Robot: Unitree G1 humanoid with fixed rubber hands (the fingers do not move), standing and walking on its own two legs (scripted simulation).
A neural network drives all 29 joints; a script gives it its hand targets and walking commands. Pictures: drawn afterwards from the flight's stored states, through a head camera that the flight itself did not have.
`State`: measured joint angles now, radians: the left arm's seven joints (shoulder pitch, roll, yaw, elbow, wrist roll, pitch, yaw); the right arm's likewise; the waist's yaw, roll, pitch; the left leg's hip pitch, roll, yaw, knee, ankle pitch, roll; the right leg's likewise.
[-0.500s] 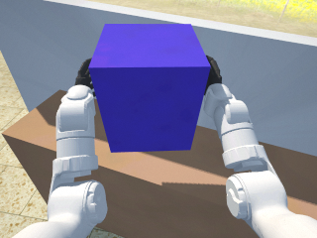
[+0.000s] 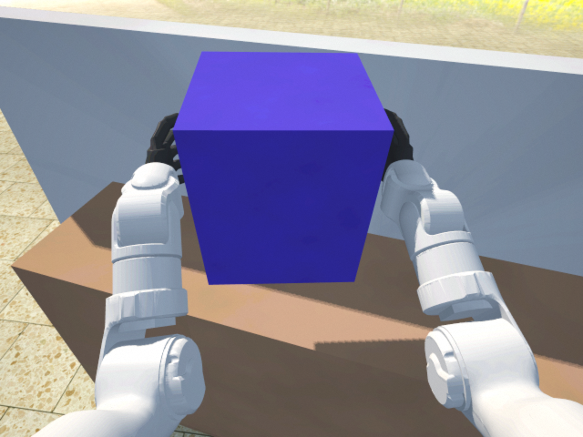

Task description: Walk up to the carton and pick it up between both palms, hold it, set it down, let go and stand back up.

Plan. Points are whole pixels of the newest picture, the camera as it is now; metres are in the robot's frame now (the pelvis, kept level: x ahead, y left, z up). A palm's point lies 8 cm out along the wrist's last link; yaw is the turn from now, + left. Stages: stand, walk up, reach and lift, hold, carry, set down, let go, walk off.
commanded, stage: hold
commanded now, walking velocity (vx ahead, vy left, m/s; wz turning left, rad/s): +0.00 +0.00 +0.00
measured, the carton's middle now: (281, 171) +0.39 +0.00 +0.21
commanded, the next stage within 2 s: none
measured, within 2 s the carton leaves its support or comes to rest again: neither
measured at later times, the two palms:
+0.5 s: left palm (158, 187) +0.36 +0.16 +0.21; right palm (389, 170) +0.36 -0.14 +0.23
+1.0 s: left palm (161, 179) +0.36 +0.15 +0.22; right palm (396, 169) +0.36 -0.15 +0.23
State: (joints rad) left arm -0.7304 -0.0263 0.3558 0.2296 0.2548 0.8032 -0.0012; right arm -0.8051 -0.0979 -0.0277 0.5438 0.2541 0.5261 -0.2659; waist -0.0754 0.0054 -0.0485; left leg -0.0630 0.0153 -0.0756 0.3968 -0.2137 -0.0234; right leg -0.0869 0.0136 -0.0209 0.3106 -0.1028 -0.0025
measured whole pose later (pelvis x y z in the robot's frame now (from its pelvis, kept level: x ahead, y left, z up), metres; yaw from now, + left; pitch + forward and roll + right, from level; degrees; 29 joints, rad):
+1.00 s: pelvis +0.01 +0.00 +0.00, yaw +2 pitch -7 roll -2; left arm -0.63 -0.02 0.30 0.13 0.24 0.82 0.00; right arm -0.72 -0.08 -0.01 0.43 0.29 0.55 -0.30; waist -0.13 -0.02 -0.06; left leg -0.05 0.02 -0.10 0.42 -0.24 -0.02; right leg -0.04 0.02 -0.04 0.29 -0.11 0.00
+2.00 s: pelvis +0.00 +0.00 +0.00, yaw +2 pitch -7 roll -1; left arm -0.79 0.04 0.35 0.30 0.26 0.80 -0.03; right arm -0.86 -0.05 -0.08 0.60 0.21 0.52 -0.27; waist -0.08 -0.04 -0.03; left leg -0.06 0.00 -0.10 0.38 -0.20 -0.02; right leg -0.07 0.01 -0.03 0.30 -0.10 0.00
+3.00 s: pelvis +0.00 +0.00 +0.00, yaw +1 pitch -9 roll -1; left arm -0.69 -0.03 0.30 0.16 0.31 0.85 0.00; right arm -0.76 -0.06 -0.08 0.49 0.26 0.54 -0.24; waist -0.12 -0.06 -0.04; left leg -0.04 0.01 -0.08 0.44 -0.24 -0.02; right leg -0.05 0.02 -0.01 0.33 -0.13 0.00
